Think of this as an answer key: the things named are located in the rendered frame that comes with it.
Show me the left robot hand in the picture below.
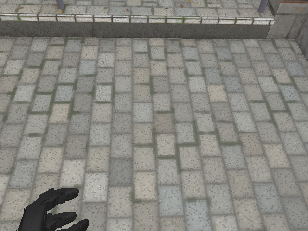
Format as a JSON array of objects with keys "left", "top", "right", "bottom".
[{"left": 15, "top": 188, "right": 90, "bottom": 231}]

